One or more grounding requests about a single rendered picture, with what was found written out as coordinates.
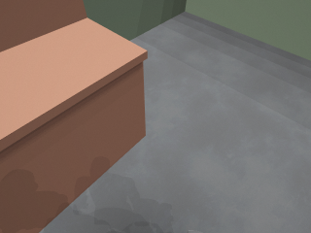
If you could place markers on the table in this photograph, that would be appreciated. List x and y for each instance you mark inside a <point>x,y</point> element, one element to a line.
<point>72,103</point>

